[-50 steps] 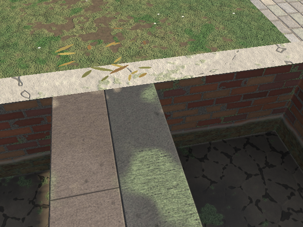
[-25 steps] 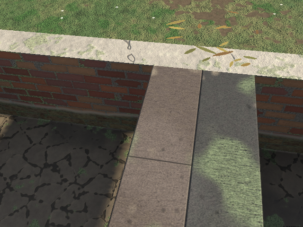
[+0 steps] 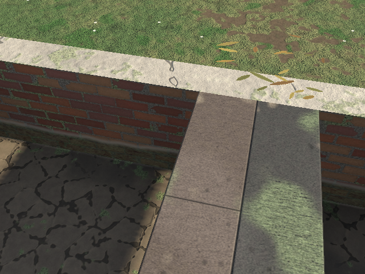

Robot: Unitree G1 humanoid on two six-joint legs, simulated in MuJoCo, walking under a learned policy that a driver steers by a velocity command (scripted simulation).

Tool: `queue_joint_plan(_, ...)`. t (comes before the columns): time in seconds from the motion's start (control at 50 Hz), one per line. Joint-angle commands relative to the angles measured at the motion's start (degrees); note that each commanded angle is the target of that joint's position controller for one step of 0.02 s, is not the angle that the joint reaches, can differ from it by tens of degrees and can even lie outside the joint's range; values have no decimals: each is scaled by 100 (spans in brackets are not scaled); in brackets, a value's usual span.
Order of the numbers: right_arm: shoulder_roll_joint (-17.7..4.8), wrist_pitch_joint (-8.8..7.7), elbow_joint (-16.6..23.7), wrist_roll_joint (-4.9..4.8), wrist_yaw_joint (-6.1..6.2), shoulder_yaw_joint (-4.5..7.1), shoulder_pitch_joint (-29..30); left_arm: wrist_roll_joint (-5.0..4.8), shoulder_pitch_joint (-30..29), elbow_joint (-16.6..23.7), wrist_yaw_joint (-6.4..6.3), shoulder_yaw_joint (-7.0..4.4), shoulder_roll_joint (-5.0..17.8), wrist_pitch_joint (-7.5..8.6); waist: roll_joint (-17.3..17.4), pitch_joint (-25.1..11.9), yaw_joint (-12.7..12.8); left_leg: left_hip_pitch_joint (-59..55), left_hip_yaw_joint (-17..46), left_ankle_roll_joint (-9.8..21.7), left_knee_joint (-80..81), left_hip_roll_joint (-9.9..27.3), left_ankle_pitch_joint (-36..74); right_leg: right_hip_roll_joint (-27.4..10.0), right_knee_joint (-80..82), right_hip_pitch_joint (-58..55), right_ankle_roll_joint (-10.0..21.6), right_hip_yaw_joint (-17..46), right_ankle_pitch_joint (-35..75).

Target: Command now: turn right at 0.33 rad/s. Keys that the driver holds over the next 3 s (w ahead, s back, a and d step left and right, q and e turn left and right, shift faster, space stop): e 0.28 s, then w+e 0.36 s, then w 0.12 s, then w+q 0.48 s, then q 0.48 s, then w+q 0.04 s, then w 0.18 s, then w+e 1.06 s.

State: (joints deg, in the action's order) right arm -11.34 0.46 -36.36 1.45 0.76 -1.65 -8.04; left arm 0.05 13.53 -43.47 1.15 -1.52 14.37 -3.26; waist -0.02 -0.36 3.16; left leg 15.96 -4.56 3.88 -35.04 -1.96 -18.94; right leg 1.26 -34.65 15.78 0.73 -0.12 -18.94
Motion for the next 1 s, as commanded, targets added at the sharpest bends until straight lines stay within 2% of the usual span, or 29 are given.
queue_joint_plan(0.02, -795, 0, 628, -53, -1, 366, 188, 42, -272, 489, -63, -217, 963, 209, -545, -480, -287, 162, 505, 13, -99, 641, 1257, -546, 440, -190, 411, 1190, 1701)
queue_joint_plan(0.04, -726, 17, 709, -51, -14, 324, 406, 47, -152, 585, -70, -340, 1233, 218, -1103, -465, -113, 803, 33, -251, -686, 267, 134, -1080, 770, -435, 786, 2086, 2278)
queue_joint_plan(0.06, -678, 24, 734, -90, -22, 316, 578, 112, -106, 664, -80, -364, 1282, 201, -1433, -315, 52, 1377, 51, -375, -1076, -57, -639, -1418, 1032, -696, 1121, 2636, 2707)
queue_joint_plan(0.1, -769, 38, 818, -79, -69, 353, 799, 158, 22, 714, -69, -356, 1129, 161, -1019, -220, 155, 1950, 543, -454, -2059, -19, -1254, -1525, 1148, -748, 1426, 2838, 2788)
queue_joint_plan(0.16, -676, 8, 796, 14, -85, 307, 485, 83, -533, 872, -70, -399, 1013, 118, -759, -372, -124, 1552, 476, -503, -1687, 55, -969, -892, 976, -382, 1066, 2154, 2389)
queue_joint_plan(0.24, -742, 127, 903, -115, -22, 330, 327, 109, -597, 998, -6, -477, 1119, 101, -788, -542, -172, 1034, 412, -481, -1047, -77, -694, -683, 940, -160, 958, 2337, 2099)
queue_joint_plan(0.28, -623, 114, 743, -78, 68, 305, -385, 81, -1053, 1162, -7, -498, 1111, 68, -644, -563, -582, -188, 342, -294, 233, -96, -100, -518, 672, 662, 668, 2274, 1661)
queue_joint_plan(0.3, -812, 89, 548, 8, 147, 380, -1061, 46, -1240, 1296, -10, -487, 974, 99, 4, -718, -844, -1375, 837, -105, 919, 319, -19, -164, 92, 1724, 289, 1971, -7)
queue_joint_plan(0.32, -1544, 133, 486, 63, 119, 549, -1397, 38, -1248, 1531, 11, -403, 548, 119, 2041, -698, -978, -1950, 2821, 297, 1953, 1886, -1627, 1018, -1716, 3265, -131, 466, -1849)
queue_joint_plan(0.34, -1746, 128, 612, 176, 84, 623, -1231, 349, -970, 1434, -32, -439, 870, 143, 1831, -365, -794, -921, 3685, 586, 2385, 2354, -2550, 641, -2874, 3399, -169, 586, -1636)
queue_joint_plan(0.36, -1316, 61, 814, 219, 69, 547, -926, 470, -971, 1364, -47, -537, 1117, 171, 1306, -168, -706, -531, 3621, 604, 2453, 2135, -2975, 454, -3318, 3343, -121, 923, -980)
queue_joint_plan(0.38, -1111, -7, 814, 205, 62, 470, -490, 436, -894, 1299, -12, -547, 1097, 171, 989, 94, -370, -99, 3108, 535, 2481, 1950, -2476, 358, -3564, 3203, -186, 839, -463)
queue_joint_plan(0.42, -987, -169, 802, 121, 67, 463, -170, 359, -417, 987, 115, -558, 1041, 145, 713, -107, -140, -68, 2151, 523, 2397, 1494, -1206, 232, -4212, 2796, -352, 430, 298)
queue_joint_plan(0.48, -898, -294, 651, 57, 2, 467, -435, 224, -393, 864, 261, -519, 912, 90, 452, -282, -274, -244, 1524, 542, 2356, 1444, -704, 97, -4370, 2556, -411, 307, 853)
queue_joint_plan(0.52, -1023, -334, 545, 74, -31, 518, -759, 183, -643, 930, 329, -464, 853, 66, 443, -148, -479, -516, 1368, 556, 2401, 1543, -895, 31, -4025, 2700, -417, 247, 948)
queue_joint_plan(0.58, -1143, -442, 323, 109, -34, 573, -1198, 297, -1212, 1149, 324, -340, 696, 53, 504, -4, -727, -876, 1141, 608, 2554, 1748, -1063, -197, -2796, 2620, -376, 137, 670)
queue_joint_plan(0.62, -1292, -412, 207, 212, -32, 623, -1494, 186, -1404, 1145, 383, -245, 563, 119, 513, 41, -894, -829, 868, 598, 2486, 1812, -1117, -216, -2065, 2132, -238, -57, -27)
queue_joint_plan(0.64, -1430, -448, 108, 176, -62, 661, -1578, 146, -1455, 1199, 413, -251, 617, 119, 681, 55, -907, -668, 775, 590, 2504, 1895, -1250, -201, -1850, 1806, -122, -147, -329)
queue_joint_plan(0.7, -1449, -381, -59, 184, -97, 665, -1580, 84, -1345, 1157, 360, -156, 548, 151, 793, 340, -860, -100, 583, 602, 2417, 1893, -1354, -130, -955, 898, 186, -423, -910)
queue_joint_plan(0.72, -1474, -339, -112, 90, -113, 673, -1500, 111, -1127, 1136, 317, -87, 485, 218, 784, 450, -780, 169, 629, 603, 2362, 1930, -1473, -37, -558, 542, 285, -601, -862)
queue_joint_plan(0.76, -1301, -235, -237, 15, -192, 620, -1361, 121, 113, 623, 226, -38, 329, 378, 147, 239, -168, 790, 137, 478, 1185, 1542, -1051, 236, 804, -1209, 509, -735, 0)
queue_joint_plan(0.78, -1022, -226, -277, 55, -223, 528, -1355, 182, 952, 318, 176, -111, 536, 472, -661, -76, 231, 1584, -381, 287, -420, 1149, -722, -250, 1074, -2498, 558, 198, -194)
queue_joint_plan(0.8, -669, -239, 153, -61, -276, 409, -988, 229, 1663, 388, 77, -234, 1287, 522, -1982, -482, 434, 3340, -675, -125, -2768, 424, -1673, -2042, 1591, -3369, 874, 2971, -1208)
queue_joint_plan(0.82, -1168, -202, 348, -2, -275, 509, -209, 56, 1939, 369, -20, -294, 1552, 491, -1185, -219, 754, 4142, 209, -186, -3558, 177, -1287, -2542, 2052, -2820, 1262, 3746, -346)
queue_joint_plan(0.86, -1199, -229, 78, -107, -281, 525, -333, 168, 1255, 399, -85, -140, 1058, 620, -501, 586, 97, 4141, 880, -146, -4093, 246, -170, -2268, 1935, -1959, 1088, 2591, 541)
queue_joint_plan(0.88, -1194, -216, -234, -156, -286, 550, -861, 213, 991, 409, -62, -68, 860, 720, -437, 526, -233, 3605, 1029, -181, -4026, 189, 223, -1953, 1947, -1675, 844, 1963, 1160)
queue_joint_plan(0.9, -1213, -160, -495, -173, -317, 588, -1270, 170, 729, 399, -50, -4, 677, 801, -519, 533, -498, 3129, 1061, -272, -4006, 157, 491, -1730, 2010, -1310, 681, 1428, 1913)
queue_joint_plan(0.92, -1260, -86, -589, -177, -358, 622, -1373, 121, 577, 402, -15, 77, 466, 886, -650, 518, -567, 2930, 960, -372, -4079, 96, 800, -1571, 2177, -1139, 665, 996, 2674)
queue_joint_plan(1.0, -1063, 49, -608, -128, -419, 604, -962, 124, 944, 48, 12, 129, 344, 1023, -478, 600, -494, 3089, 786, -340, -3968, 3, 1514, -1366, 2231, -1265, 511, 22, 3928)
